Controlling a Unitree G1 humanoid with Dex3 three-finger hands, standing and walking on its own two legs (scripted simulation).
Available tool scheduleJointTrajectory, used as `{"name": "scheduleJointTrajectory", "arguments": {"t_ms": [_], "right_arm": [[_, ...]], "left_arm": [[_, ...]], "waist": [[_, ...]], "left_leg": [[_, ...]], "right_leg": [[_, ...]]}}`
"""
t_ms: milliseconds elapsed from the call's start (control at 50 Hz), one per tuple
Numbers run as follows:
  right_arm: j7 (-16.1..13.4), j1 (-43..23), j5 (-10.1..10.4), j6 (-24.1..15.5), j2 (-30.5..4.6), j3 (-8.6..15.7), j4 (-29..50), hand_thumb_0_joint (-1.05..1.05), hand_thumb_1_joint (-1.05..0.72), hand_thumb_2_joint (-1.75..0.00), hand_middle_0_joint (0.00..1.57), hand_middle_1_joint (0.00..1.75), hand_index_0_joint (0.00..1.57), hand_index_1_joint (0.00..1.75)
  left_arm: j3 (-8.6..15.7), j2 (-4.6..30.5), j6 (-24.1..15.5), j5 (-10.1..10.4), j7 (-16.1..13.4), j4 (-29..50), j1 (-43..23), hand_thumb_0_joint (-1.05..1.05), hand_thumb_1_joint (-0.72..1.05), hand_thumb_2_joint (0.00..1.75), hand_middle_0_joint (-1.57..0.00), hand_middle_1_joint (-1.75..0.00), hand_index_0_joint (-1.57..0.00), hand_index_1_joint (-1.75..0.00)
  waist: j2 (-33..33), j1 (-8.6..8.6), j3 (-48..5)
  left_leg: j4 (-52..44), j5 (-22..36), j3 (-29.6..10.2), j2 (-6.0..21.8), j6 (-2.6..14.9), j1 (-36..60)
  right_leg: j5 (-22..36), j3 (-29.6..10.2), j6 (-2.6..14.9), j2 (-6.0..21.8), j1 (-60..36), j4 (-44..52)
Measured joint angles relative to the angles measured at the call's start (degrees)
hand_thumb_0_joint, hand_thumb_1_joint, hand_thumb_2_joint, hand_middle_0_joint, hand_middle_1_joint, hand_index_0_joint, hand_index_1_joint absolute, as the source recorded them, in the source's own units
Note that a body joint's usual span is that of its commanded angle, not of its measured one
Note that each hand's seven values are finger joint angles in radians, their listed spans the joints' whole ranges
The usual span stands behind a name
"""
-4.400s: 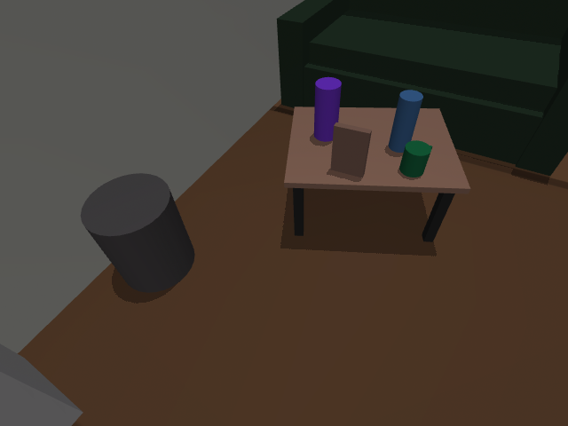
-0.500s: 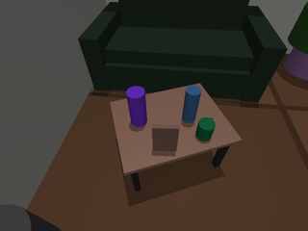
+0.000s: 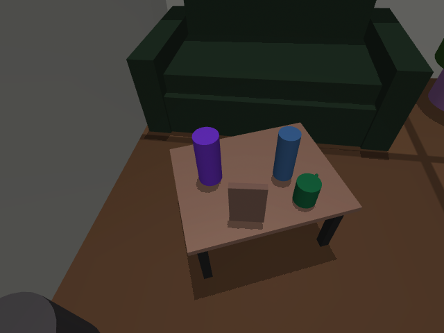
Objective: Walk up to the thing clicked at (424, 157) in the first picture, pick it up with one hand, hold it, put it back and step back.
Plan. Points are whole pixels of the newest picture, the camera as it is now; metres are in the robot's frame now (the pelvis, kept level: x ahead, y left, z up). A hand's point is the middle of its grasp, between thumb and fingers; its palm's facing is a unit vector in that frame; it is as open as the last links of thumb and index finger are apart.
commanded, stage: walk up
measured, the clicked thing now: (308, 188) +0.69 -0.28 -0.37
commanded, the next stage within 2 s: stand in 0.06 s
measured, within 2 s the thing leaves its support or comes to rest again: neither
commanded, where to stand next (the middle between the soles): +0.04 -0.01 m, yaw -2 degrees
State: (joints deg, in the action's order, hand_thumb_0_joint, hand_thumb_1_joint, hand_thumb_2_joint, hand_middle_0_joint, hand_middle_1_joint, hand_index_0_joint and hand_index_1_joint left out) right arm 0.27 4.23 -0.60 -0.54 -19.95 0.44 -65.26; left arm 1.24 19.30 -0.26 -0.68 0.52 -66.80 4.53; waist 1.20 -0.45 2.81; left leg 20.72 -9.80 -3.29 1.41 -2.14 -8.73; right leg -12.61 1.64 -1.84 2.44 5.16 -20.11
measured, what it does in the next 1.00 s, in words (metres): stands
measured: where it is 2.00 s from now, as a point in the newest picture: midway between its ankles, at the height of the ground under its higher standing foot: outside the picture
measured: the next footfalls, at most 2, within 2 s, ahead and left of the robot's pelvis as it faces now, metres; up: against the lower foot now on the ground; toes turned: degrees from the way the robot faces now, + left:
none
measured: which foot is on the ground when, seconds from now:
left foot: down 0.00-1.00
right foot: down 0.00-1.00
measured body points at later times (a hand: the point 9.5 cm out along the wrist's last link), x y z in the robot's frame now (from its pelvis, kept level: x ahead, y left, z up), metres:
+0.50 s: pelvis -0.01 +0.00 +0.00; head +0.00 -0.01 +0.45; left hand +0.07 +0.30 -0.13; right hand +0.07 -0.31 -0.13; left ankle +0.02 +0.14 -0.75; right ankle -0.02 -0.14 -0.75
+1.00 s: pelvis -0.01 +0.00 +0.00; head +0.00 -0.01 +0.45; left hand +0.06 +0.30 -0.13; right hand +0.06 -0.31 -0.13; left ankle +0.02 +0.14 -0.75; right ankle -0.02 -0.14 -0.75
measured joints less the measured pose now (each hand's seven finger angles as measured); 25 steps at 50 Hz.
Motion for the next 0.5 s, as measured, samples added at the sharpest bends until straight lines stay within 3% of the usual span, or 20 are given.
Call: {"name": "scheduleJointTrajectory", "arguments": {"t_ms": [500], "right_arm": [[0.1, 1.0, -0.2, 0.3, -0.6, -0.5, 0.8, 0.00, -0.91, -0.90, 0.20, 0.30, 0.21, 0.30]], "left_arm": [[-0.6, 0.5, -0.1, 0.1, 0.1, 1.7, 1.0, 0.01, 0.91, 0.90, -0.20, -0.30, -0.21, -0.30]], "waist": [[-0.6, 0.22, 0.9]], "left_leg": [[-1.2, 1.3, 0.3, 0.7, -0.48, 0.4]], "right_leg": [[1.3, -0.3, 0.42, -0.6, 0.0, 0.8]]}}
